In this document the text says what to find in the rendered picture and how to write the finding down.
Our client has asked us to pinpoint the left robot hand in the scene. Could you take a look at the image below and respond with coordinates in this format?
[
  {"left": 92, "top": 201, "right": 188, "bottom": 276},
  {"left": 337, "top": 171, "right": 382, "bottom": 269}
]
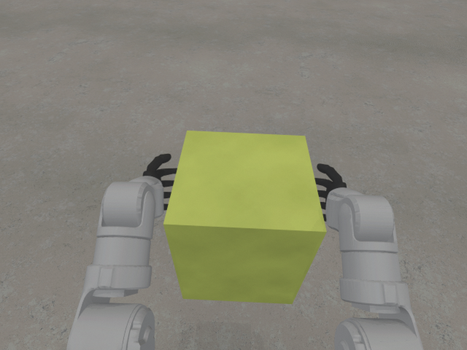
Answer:
[{"left": 143, "top": 154, "right": 177, "bottom": 210}]

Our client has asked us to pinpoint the carton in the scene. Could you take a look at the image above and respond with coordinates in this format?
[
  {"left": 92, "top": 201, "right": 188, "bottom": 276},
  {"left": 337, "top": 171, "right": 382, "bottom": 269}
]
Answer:
[{"left": 163, "top": 131, "right": 327, "bottom": 304}]

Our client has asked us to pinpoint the left robot upper arm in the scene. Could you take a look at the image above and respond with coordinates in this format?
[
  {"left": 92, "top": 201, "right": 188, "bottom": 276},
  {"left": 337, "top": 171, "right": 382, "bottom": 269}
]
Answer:
[{"left": 68, "top": 303, "right": 155, "bottom": 350}]

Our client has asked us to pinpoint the left robot forearm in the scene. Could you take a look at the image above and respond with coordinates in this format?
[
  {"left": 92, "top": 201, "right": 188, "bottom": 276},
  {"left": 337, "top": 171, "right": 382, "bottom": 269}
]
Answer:
[{"left": 66, "top": 176, "right": 164, "bottom": 350}]

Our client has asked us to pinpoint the right robot upper arm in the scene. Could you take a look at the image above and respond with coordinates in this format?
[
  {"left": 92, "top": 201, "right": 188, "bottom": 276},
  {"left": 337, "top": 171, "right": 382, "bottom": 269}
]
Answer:
[{"left": 334, "top": 317, "right": 422, "bottom": 350}]

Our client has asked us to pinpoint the right robot hand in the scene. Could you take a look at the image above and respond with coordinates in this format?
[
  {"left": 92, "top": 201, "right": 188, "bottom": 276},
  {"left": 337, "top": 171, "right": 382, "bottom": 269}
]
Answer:
[{"left": 314, "top": 163, "right": 347, "bottom": 221}]

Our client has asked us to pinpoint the right robot forearm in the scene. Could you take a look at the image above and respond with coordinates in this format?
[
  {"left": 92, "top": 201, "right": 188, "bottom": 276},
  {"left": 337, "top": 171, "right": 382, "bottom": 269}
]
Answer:
[{"left": 325, "top": 187, "right": 424, "bottom": 350}]

